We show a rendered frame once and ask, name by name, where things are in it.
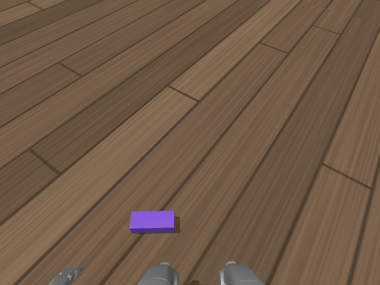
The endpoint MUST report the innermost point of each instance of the carton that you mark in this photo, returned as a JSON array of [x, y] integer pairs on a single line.
[[152, 221]]

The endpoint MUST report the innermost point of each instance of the left robot hand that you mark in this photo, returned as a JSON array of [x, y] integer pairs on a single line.
[[67, 276]]

